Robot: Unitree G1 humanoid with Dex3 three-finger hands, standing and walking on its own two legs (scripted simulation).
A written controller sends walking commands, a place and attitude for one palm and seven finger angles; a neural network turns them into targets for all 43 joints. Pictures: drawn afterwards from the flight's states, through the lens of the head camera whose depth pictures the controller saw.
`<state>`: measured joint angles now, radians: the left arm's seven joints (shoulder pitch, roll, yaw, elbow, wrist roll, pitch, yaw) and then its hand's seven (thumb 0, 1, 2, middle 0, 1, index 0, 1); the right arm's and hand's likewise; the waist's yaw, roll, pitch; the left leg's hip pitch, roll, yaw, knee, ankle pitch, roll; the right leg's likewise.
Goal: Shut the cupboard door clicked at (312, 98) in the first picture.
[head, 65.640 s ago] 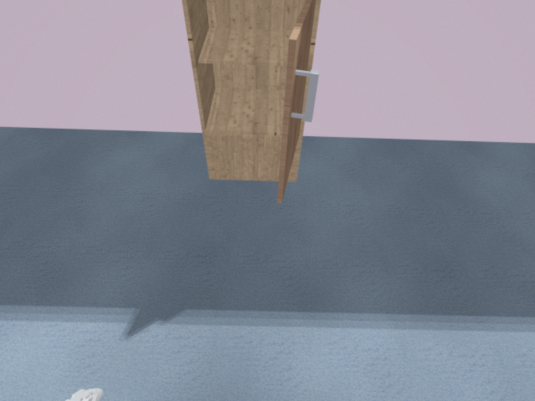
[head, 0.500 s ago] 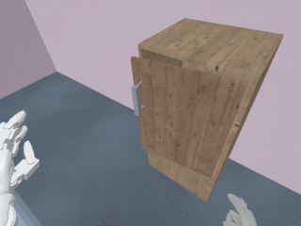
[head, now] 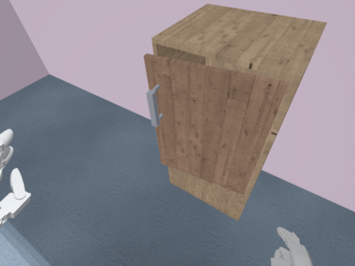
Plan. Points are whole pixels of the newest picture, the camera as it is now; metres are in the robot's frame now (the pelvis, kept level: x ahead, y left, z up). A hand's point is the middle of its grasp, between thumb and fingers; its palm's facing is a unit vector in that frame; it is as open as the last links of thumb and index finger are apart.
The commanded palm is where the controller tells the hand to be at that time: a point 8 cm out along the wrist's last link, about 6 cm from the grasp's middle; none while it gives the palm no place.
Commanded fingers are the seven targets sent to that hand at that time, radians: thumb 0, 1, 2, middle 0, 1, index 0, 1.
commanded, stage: step back with the hand held close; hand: left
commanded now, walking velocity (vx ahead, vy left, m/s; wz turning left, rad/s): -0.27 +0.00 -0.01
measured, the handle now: (156, 105) +0.64 +0.12 -0.02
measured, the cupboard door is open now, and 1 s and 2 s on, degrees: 8 8 8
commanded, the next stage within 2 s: stop stepping back and stand still in 1.20 s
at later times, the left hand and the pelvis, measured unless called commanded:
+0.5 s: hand out of the picture +0.13 +0.27 +0.16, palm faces +0.49 -0.76 -0.43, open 7.5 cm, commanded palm +0.07 +0.30 +0.18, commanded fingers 0.00 0.90 0.90 -0.20 -0.30 -0.20 -0.30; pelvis -0.07 +0.00 -0.02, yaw +0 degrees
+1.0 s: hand out of the picture +0.06 +0.27 +0.17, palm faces +0.51 -0.76 -0.41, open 7.5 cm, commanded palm -0.01 +0.31 +0.18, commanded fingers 0.00 0.90 0.90 -0.20 -0.30 -0.20 -0.30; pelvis -0.13 +0.00 -0.02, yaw +4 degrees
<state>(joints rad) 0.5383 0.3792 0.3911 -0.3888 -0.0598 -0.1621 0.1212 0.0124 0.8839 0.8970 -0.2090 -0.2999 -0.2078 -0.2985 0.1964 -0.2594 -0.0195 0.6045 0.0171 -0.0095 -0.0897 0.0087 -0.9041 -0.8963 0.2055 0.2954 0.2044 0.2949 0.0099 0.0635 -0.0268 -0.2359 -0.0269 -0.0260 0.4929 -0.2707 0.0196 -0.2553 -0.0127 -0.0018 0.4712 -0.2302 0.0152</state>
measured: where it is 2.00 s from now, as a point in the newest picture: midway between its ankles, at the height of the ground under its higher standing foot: outside the picture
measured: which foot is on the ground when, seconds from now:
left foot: down 0.00-1.00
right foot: down 0.00-1.00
